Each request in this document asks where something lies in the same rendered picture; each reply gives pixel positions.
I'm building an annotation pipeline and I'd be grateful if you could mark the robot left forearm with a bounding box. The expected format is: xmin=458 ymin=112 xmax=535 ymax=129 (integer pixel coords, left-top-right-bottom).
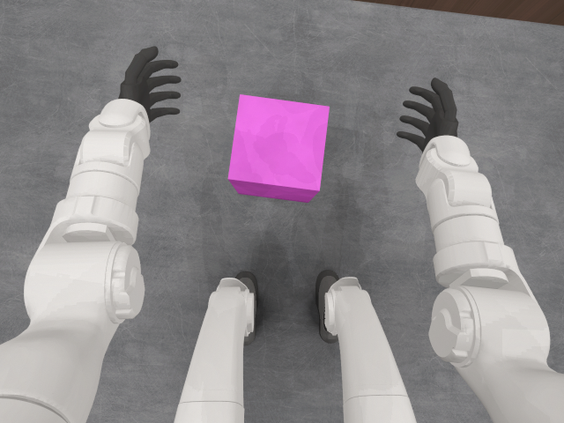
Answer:
xmin=24 ymin=99 xmax=151 ymax=319

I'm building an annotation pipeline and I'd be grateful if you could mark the carton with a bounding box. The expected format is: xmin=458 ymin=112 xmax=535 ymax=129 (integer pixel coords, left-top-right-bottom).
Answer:
xmin=228 ymin=94 xmax=330 ymax=203

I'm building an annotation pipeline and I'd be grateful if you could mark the robot left foot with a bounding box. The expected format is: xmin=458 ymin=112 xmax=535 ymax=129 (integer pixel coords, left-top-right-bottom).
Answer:
xmin=235 ymin=271 xmax=258 ymax=345

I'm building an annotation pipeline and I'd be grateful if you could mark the right robot hand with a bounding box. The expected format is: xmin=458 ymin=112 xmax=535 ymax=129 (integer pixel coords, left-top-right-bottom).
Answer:
xmin=397 ymin=78 xmax=458 ymax=153

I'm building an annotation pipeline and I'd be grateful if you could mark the robot left upper arm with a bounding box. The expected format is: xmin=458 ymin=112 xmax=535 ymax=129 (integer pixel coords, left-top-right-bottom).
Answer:
xmin=0 ymin=241 xmax=145 ymax=423

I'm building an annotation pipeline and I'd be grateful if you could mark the robot right upper arm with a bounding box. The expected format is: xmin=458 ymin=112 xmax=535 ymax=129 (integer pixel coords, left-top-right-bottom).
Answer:
xmin=428 ymin=286 xmax=564 ymax=423

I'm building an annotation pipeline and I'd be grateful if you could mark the robot right forearm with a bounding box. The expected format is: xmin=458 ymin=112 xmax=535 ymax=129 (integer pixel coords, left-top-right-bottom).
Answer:
xmin=415 ymin=136 xmax=550 ymax=357

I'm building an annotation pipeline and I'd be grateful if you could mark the left robot hand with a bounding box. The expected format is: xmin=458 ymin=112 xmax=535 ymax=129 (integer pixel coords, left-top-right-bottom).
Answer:
xmin=118 ymin=46 xmax=182 ymax=123

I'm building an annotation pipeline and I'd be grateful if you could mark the robot left shin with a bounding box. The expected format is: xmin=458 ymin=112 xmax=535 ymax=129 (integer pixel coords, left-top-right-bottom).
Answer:
xmin=208 ymin=278 xmax=250 ymax=333

